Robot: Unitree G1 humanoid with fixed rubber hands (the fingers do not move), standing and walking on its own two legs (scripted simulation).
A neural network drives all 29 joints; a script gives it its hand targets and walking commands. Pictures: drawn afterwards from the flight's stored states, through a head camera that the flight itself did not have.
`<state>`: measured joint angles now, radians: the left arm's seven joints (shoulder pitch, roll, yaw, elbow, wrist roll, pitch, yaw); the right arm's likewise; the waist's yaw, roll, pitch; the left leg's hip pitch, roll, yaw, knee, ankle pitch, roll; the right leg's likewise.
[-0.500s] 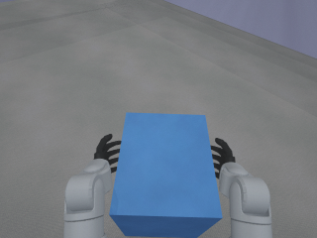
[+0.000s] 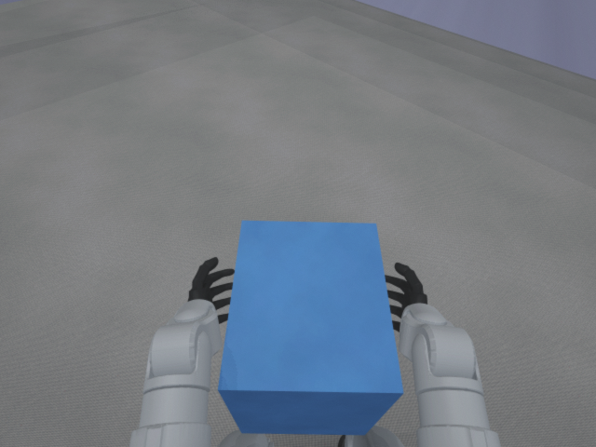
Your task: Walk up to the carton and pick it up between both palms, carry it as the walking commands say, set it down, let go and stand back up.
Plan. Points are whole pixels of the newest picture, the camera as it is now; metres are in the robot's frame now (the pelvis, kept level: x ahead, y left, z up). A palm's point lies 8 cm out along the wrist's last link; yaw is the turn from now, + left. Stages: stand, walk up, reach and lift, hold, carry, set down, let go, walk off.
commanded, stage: carry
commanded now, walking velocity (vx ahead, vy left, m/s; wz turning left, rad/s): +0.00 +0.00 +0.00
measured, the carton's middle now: (306, 332) +0.29 +0.01 -0.04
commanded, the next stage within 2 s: hold in 1.94 s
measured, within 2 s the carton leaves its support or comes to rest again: neither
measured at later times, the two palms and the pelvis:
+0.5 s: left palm (207, 305) +0.29 +0.15 +0.03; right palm (416, 320) +0.28 -0.14 +0.03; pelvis +0.00 +0.01 +0.01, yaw -1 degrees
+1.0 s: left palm (192, 288) +0.31 +0.17 +0.05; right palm (399, 294) +0.31 -0.12 +0.04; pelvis +0.02 +0.02 +0.02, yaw +0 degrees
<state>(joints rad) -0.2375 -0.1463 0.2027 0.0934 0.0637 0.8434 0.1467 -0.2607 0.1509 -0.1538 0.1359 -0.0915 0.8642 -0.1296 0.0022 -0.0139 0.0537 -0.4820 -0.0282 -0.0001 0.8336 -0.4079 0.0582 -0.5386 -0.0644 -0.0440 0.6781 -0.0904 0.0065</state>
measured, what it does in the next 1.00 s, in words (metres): stands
